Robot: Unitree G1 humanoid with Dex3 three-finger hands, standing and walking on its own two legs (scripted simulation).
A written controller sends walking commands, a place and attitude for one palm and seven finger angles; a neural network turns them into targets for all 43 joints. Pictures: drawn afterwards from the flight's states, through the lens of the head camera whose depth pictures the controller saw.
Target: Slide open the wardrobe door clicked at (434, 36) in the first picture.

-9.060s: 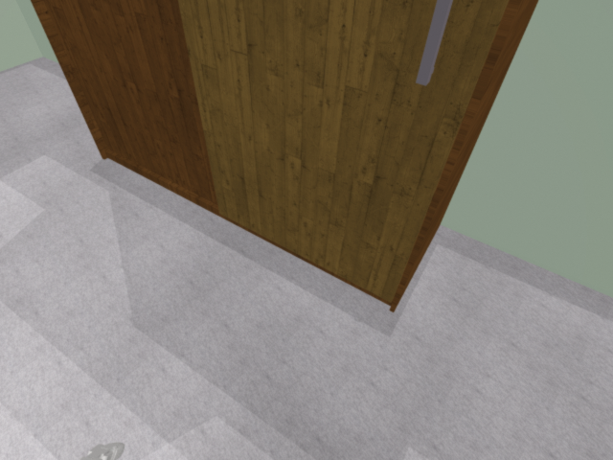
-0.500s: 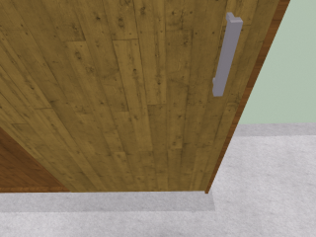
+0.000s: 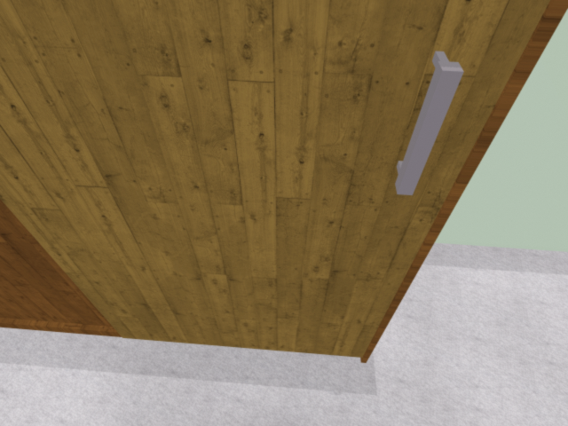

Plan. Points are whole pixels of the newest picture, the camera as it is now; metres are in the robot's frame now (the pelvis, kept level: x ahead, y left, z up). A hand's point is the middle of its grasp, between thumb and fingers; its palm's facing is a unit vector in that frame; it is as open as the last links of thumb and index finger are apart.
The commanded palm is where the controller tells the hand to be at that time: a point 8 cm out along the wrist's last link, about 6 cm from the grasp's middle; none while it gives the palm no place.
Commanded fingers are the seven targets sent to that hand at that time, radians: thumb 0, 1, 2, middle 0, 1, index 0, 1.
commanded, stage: come to a stop and stand still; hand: right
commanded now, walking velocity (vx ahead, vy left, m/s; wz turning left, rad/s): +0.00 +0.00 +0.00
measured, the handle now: (420, 128) +0.45 -0.15 +0.21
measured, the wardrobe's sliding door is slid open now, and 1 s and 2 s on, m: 0.00 0.00 0.00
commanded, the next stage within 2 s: look again from close up in 0.24 s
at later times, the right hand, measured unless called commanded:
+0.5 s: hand out of the picture +0.00 -0.18 -0.18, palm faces +0.02 +0.98 -0.20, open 7.3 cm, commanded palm none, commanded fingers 0.00 -0.90 -0.90 0.20 0.30 0.20 0.30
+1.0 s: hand out of the picture +0.01 -0.16 -0.18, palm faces -0.01 +0.98 -0.19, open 7.3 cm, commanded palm none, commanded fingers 0.00 -0.90 -0.90 0.20 0.30 0.20 0.30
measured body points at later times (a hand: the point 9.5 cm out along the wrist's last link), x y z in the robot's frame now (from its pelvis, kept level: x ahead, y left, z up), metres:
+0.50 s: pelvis +0.01 -0.01 -0.01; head +0.00 +0.01 +0.44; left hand +0.01 +0.21 -0.17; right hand +0.00 -0.23 -0.16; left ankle -0.02 +0.11 -0.74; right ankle +0.00 -0.09 -0.74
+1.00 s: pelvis +0.01 +0.00 +0.00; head +0.03 +0.01 +0.45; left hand +0.00 +0.22 -0.17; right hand +0.01 -0.21 -0.16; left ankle -0.02 +0.12 -0.74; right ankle +0.00 -0.09 -0.74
